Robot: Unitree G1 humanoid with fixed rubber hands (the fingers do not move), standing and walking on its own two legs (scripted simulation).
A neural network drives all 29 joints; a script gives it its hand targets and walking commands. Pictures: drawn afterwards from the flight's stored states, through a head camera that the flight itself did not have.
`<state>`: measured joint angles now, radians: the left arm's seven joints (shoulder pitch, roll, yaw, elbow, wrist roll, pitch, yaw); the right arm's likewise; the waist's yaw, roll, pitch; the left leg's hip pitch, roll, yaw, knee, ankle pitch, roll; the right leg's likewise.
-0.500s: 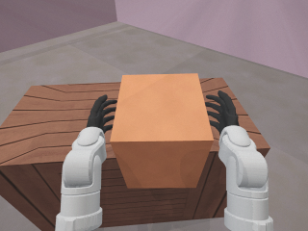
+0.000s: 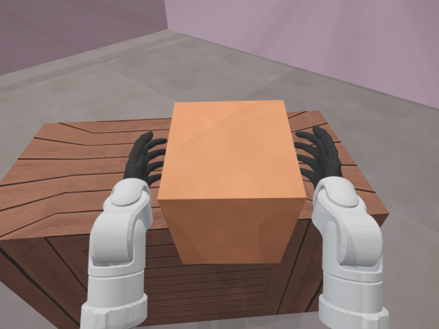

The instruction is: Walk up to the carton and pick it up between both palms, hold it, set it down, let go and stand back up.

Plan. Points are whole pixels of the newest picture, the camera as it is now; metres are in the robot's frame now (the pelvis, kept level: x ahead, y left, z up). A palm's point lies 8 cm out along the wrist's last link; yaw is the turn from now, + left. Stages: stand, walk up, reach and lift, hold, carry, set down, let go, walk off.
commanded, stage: hold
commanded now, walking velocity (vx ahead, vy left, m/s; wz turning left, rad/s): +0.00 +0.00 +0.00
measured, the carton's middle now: (230, 186) +0.38 +0.00 +0.10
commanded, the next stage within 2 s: none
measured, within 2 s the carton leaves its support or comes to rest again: neither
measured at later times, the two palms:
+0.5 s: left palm (141, 180) +0.31 +0.14 +0.18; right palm (327, 177) +0.31 -0.15 +0.19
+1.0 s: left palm (138, 183) +0.31 +0.14 +0.18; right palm (326, 179) +0.31 -0.15 +0.19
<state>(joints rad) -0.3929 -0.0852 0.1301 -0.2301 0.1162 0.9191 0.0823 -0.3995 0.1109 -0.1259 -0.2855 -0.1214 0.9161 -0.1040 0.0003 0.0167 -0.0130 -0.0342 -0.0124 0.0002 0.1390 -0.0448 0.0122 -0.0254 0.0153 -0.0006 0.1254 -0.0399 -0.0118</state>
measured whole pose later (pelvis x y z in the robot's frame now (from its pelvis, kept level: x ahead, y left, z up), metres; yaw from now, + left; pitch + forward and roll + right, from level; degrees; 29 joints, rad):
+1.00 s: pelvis -0.01 +0.00 +0.00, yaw +0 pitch -4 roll +0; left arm -0.43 -0.10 0.16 -0.14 0.15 0.92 0.07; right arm -0.44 0.10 -0.14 -0.18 -0.15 0.90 -0.07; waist 0.00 0.01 -0.03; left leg -0.03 -0.01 0.00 0.11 -0.01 0.01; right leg -0.02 0.02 0.00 0.10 -0.02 -0.02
